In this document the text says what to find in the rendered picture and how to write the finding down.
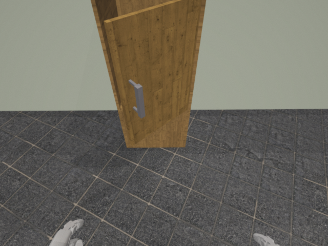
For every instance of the left robot hand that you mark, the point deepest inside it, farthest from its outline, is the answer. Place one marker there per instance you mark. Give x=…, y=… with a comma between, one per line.
x=63, y=236

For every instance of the cupboard door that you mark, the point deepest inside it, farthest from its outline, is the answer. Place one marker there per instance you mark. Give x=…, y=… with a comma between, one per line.
x=154, y=47

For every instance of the right robot hand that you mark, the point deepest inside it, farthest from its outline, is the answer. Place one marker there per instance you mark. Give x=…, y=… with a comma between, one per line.
x=264, y=240

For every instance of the handle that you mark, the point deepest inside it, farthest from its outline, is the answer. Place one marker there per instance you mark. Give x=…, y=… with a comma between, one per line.
x=139, y=99

